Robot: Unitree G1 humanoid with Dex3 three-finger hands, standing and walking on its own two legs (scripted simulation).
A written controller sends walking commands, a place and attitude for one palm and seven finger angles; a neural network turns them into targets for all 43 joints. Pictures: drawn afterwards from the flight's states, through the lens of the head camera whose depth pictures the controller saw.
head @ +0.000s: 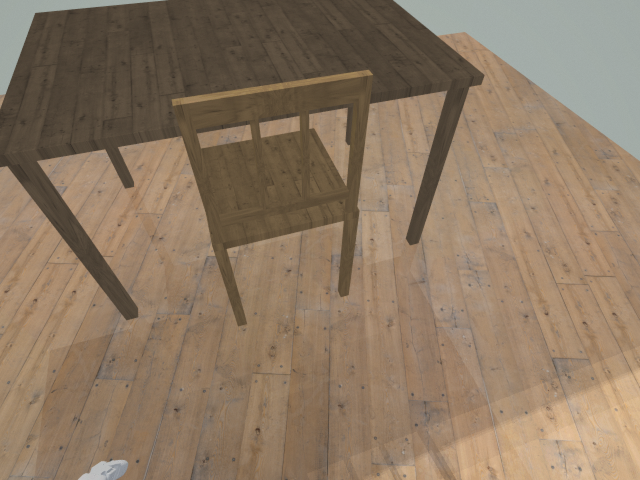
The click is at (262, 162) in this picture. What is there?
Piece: chair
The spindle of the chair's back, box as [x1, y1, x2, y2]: [250, 119, 269, 209]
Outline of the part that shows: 250,120 250,126 261,202 263,209 269,207 258,119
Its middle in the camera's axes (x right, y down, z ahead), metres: -0.14 -0.16 +0.89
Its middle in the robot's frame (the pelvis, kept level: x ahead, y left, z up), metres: +0.76 +0.18 -0.10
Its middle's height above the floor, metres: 0.67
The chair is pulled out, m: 0.00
